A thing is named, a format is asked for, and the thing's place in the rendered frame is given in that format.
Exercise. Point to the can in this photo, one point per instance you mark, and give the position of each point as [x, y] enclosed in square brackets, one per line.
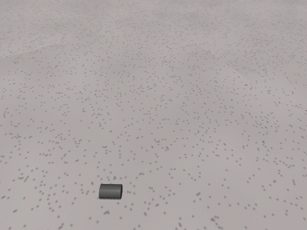
[110, 191]

